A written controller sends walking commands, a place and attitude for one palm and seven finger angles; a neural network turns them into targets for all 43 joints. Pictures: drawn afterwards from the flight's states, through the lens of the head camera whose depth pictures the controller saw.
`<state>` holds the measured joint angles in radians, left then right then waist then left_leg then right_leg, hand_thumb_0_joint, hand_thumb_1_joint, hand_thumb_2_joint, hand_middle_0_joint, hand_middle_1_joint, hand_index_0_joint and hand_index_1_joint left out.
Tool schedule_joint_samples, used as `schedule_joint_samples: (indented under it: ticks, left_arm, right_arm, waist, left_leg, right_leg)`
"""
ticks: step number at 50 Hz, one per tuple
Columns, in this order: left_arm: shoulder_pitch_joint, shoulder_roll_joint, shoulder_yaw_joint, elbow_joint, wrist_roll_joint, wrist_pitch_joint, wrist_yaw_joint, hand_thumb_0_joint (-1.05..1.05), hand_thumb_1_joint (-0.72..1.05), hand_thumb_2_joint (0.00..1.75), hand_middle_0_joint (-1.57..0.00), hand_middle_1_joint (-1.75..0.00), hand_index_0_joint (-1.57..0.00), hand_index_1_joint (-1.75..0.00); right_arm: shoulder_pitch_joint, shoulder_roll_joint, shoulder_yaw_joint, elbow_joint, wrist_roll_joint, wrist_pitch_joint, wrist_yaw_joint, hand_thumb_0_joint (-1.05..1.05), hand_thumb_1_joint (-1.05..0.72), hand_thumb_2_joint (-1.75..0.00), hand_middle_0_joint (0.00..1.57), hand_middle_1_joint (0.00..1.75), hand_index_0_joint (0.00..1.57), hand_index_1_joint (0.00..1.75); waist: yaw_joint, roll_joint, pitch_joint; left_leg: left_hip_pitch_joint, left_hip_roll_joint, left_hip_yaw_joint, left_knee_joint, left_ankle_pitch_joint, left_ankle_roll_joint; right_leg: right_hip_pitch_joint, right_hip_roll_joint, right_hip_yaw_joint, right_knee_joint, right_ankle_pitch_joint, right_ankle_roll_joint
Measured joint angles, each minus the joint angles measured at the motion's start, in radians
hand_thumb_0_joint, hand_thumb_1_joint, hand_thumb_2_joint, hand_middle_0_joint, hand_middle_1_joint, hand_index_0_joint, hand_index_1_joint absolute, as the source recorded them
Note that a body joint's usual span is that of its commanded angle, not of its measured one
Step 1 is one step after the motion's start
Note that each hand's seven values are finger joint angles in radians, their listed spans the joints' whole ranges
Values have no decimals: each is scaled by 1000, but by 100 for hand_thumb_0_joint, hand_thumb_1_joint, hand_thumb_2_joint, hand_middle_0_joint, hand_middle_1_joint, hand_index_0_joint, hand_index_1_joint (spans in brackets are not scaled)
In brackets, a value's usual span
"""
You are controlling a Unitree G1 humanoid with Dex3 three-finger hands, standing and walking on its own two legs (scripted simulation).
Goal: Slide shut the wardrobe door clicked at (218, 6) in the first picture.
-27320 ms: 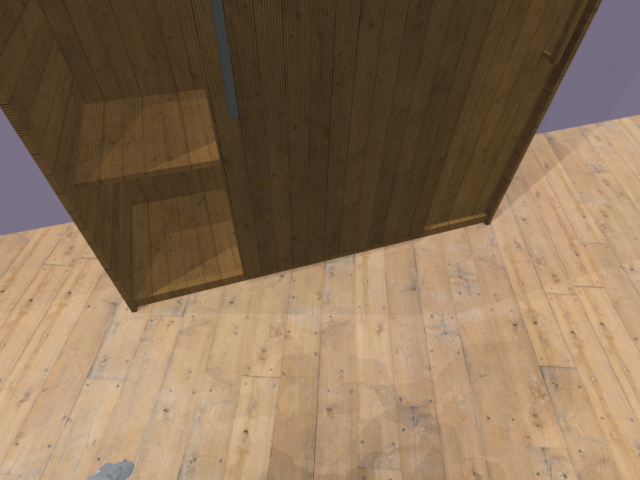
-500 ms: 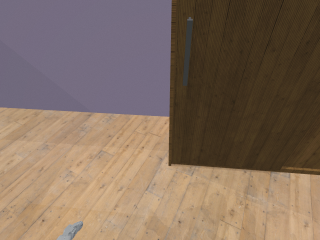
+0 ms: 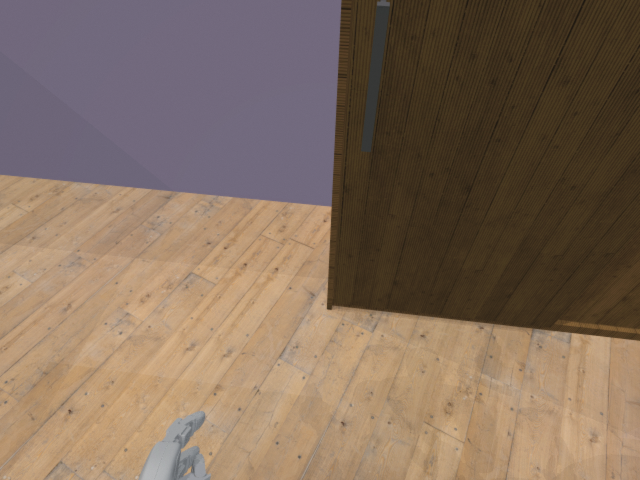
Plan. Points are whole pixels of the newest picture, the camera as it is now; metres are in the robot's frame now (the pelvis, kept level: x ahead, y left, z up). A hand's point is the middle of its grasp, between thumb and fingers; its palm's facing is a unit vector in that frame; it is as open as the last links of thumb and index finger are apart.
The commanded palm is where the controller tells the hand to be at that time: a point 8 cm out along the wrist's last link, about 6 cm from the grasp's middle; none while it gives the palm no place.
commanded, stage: stop stepping back and stand still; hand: right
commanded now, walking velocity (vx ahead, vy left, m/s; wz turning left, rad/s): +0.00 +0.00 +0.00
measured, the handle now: (373, 81) +0.79 -0.06 +0.13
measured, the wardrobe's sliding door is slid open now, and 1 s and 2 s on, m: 0.00 0.00 0.00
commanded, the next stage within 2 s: let the arm hang, fingers relaxed in 0.28 s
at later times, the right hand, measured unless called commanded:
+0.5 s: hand (565, 404) +0.23 -0.27 +0.02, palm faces +0.16 +0.87 -0.46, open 7.4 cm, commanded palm none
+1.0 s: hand out of the picture -0.05 -0.24 -0.16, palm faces +0.00 +0.97 -0.26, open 7.3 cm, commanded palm none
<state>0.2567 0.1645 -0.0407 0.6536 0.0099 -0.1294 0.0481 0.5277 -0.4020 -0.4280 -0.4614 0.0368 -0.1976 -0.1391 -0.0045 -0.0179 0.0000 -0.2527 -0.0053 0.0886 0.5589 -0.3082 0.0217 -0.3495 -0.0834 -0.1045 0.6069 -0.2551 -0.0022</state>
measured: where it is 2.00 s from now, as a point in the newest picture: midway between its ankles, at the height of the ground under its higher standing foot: outside the picture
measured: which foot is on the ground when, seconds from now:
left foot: down 0.00-1.00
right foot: down 0.00-1.00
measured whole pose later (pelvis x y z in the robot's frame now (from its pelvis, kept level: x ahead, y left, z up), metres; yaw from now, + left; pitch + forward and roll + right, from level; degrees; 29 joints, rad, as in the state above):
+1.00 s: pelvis -0.01 -0.03 +0.01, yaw -1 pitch -1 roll +1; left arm 0.30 0.20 0.01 1.12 0.02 0.03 0.01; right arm 0.30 -0.24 -0.01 1.16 -0.02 0.02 -0.01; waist 0.01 -0.02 0.06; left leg -0.18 0.04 0.09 0.42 -0.22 -0.02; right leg -0.28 -0.03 -0.11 0.46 -0.17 -0.05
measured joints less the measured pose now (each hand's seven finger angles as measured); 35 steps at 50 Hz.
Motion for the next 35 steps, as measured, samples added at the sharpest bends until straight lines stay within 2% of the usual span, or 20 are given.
schedule_joint_samples:
  ticks: [5, 15, 19, 20, 21, 23, 26, 28, 31, 33, 35]
  left_arm:
    - [-14, 30, 20, 8, -5, 3, 24, 1, 90, 90, -21, -30, -20, -30]
    - [-63, 48, 44, -63, -17, 0, 28, 1, 90, 90, -21, -30, -20, -30]
    - [-63, 45, 41, -70, -18, 9, 29, 1, 90, 90, -21, -30, -20, -30]
    - [-65, 53, 46, -46, -20, -11, 11, 1, 90, 90, -21, -30, -20, -30]
    - [-71, 72, 49, -18, -23, -11, -12, 1, 90, 90, -21, -30, -20, -30]
    - [-94, 116, 44, 37, -20, 32, -44, 1, 90, 90, -21, -30, -20, -30]
    - [-135, 147, 36, 108, -6, 96, -61, 1, 90, 90, -21, -30, -20, -30]
    - [-142, 141, 33, 139, 3, 120, -64, 1, 90, 90, -21, -30, -20, -30]
    - [-119, 115, 30, 185, 12, 143, -64, 1, 91, 90, -21, -30, -20, -30]
    - [-92, 97, 27, 226, 14, 153, -62, 1, 91, 90, -21, -30, -20, -30]
    - [-58, 76, 26, 274, 14, 161, -58, 1, 91, 90, -20, -30, -20, -30]
  right_arm:
    - [-15, 33, 32, 8, -6, 12, -4, 2, -89, -90, 22, 30, 21, 30]
    - [3, -12, 7, -27, 0, -16, -12, 2, -89, -90, 22, 30, 21, 30]
    - [20, -13, 13, -21, 5, -12, -10, 2, -89, -90, 22, 30, 21, 30]
    - [-5, -16, 42, 33, -8, -28, 0, 1, -89, -90, 21, 30, 21, 30]
    - [-55, -20, 91, 124, -20, -12, 25, 1, -89, -90, 21, 30, 21, 30]
    - [-168, -5, 200, 362, -40, 73, 77, 1, -89, -90, 21, 30, 20, 30]
    - [-286, 49, 323, 743, -57, 188, 121, 1, -90, -90, 20, 30, 20, 30]
    - [-315, 90, 381, 950, -65, 230, 134, 1, -90, -90, 20, 30, 19, 30]
    - [-312, 156, 440, 1177, -66, 256, 141, 1, -91, -90, 20, 30, 19, 30]
    - [-296, 199, 463, 1289, -63, 259, 143, 1, -91, -90, 20, 30, 20, 30]
    - [-279, 216, 441, 1366, -55, 249, 121, 0, -95, -90, 21, 30, 20, 30]
  waist:
    - [-5, 25, 6]
    - [16, 31, 10]
    - [13, 26, 0]
    - [10, 17, -8]
    - [3, 3, -18]
    - [-7, -27, -38]
    - [5, -53, -39]
    - [21, -45, -25]
    - [41, -7, 6]
    - [43, 17, 27]
    - [36, 35, 43]
  left_leg:
    - [24, 14, -7, -19, -4, -12]
    - [28, 9, -14, -59, 13, -16]
    - [29, 9, -18, -65, 17, -19]
    - [21, 12, -14, -57, 17, -20]
    - [11, 18, -8, -42, 12, -23]
    - [-15, 34, 0, -3, -7, -29]
    - [-40, 51, 2, 46, -26, -35]
    - [-41, 57, -2, 57, -27, -36]
    - [-26, 60, -3, 46, -19, -34]
    - [-11, 55, 0, 21, -4, -33]
    - [5, 47, 8, -13, 15, -30]
  right_leg:
    - [34, 17, -10, -38, 2, -6]
    - [34, 13, -17, -61, 6, -7]
    - [36, 14, -21, -65, 7, -8]
    - [26, 16, -17, -57, 7, -10]
    - [13, 21, -12, -45, 5, -13]
    - [-14, 35, -4, -16, -2, -23]
    - [-32, 48, -2, 12, -8, -34]
    - [-26, 54, -6, 9, -2, -36]
    - [-5, 58, -8, -15, 13, -33]
    - [9, 56, -5, -37, 26, -31]
    - [16, 51, 2, -57, 40, -29]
